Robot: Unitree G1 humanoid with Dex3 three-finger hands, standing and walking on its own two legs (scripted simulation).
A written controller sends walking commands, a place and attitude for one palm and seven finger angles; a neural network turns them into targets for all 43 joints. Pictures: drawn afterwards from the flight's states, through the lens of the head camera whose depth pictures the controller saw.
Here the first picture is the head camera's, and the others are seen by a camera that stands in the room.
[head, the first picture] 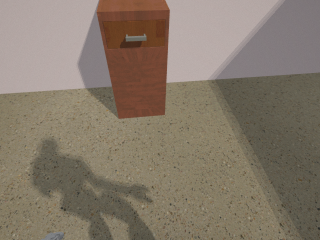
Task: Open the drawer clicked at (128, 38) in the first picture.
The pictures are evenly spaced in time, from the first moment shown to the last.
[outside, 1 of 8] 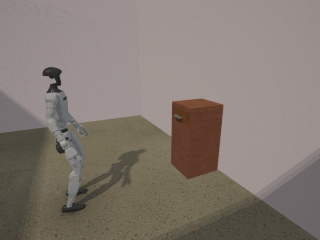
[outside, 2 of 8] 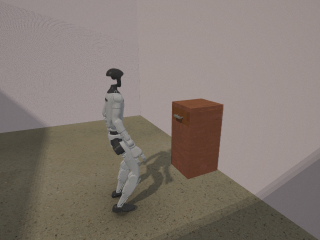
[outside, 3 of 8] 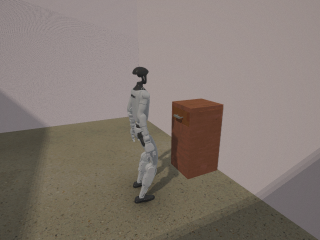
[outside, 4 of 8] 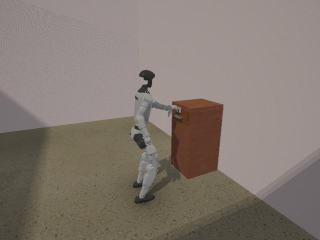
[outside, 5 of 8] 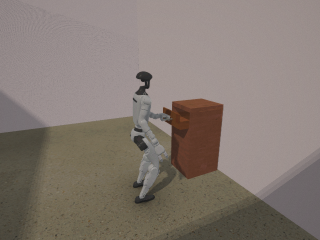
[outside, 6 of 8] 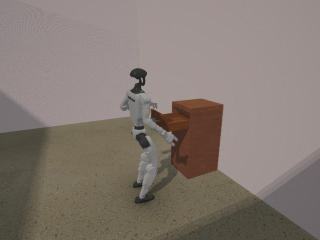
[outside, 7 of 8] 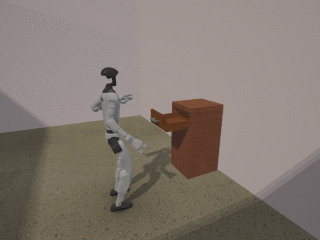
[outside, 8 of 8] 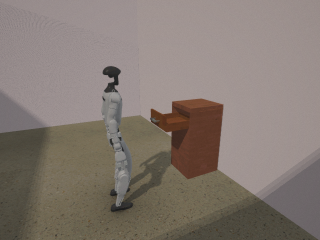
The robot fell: no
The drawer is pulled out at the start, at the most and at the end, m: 0.00 0.30 0.30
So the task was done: yes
